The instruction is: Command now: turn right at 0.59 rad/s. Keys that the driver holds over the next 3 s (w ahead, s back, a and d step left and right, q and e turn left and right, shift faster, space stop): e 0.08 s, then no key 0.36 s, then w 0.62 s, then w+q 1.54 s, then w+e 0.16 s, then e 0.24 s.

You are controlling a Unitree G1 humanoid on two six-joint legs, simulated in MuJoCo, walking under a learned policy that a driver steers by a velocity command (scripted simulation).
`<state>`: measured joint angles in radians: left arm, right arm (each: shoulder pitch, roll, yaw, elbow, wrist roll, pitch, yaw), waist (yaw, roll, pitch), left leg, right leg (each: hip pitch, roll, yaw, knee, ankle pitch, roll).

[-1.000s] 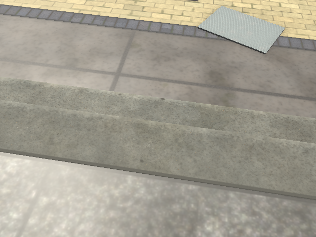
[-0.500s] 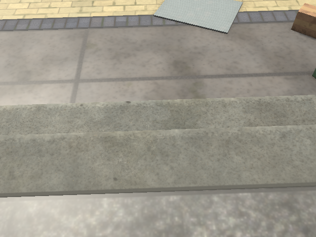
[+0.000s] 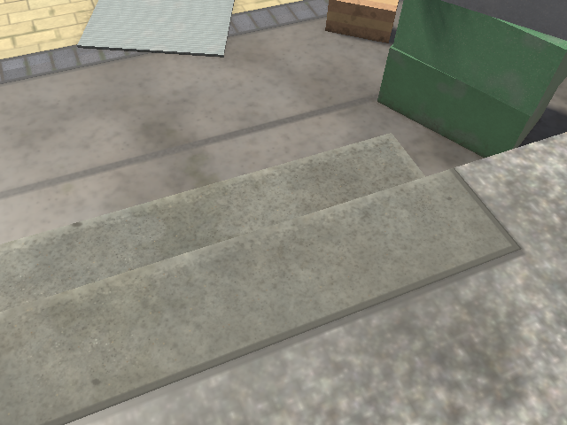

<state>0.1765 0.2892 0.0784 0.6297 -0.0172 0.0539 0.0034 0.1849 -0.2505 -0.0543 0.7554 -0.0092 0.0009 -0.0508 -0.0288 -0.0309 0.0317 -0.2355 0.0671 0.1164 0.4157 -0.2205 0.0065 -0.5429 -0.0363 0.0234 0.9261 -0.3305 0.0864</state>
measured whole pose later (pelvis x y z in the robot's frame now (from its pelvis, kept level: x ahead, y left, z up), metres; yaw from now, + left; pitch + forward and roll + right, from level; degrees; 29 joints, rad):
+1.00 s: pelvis +0.16 -0.12 -0.01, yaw -8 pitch +2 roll +1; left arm 0.21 0.27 0.05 0.70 -0.01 -0.09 -0.04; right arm 0.35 -0.29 -0.06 0.78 0.03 -0.07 0.00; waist -0.02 0.03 0.00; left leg -0.36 0.05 -0.05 1.11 -0.41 0.02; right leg -0.35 0.01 -0.05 0.57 -0.25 -0.06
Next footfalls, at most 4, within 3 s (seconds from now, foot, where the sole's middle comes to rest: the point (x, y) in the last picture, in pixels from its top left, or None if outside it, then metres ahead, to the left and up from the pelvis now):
0.12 right None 0.06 -0.15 -0.78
0.54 left None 0.07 0.08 -0.78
0.90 right None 0.22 -0.22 -0.78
1.44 left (297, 368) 0.59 -0.05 -0.78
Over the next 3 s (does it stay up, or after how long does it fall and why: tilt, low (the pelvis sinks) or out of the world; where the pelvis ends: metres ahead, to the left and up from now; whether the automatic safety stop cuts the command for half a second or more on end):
stays up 1.12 0.12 -0.17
